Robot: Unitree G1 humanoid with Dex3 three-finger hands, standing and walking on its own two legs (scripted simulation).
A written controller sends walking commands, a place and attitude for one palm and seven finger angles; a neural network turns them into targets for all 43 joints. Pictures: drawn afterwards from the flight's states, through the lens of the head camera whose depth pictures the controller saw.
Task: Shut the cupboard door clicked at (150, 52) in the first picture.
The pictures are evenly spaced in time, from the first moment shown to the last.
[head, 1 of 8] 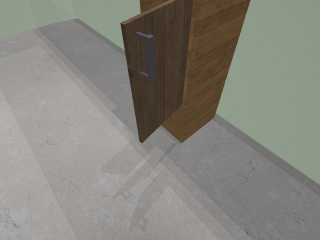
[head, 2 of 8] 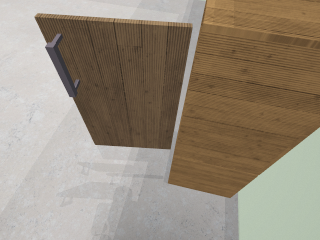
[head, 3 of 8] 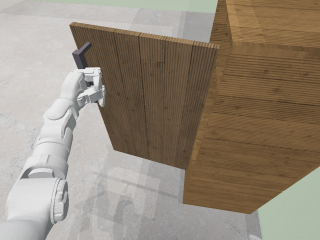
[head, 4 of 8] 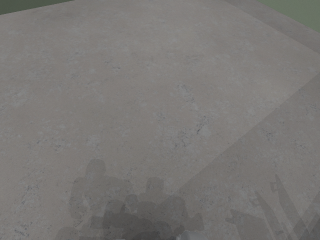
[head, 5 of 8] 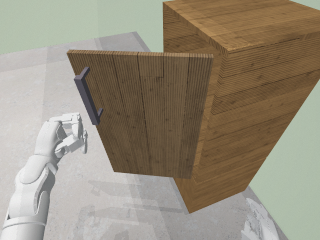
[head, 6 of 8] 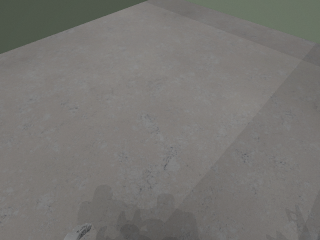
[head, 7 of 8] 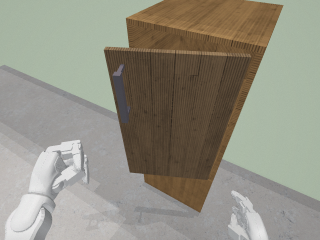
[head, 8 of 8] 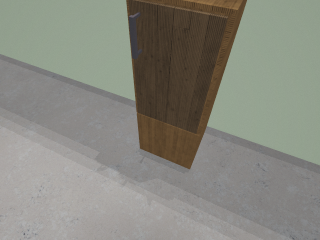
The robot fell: no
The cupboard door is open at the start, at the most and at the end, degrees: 100 100 0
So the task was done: yes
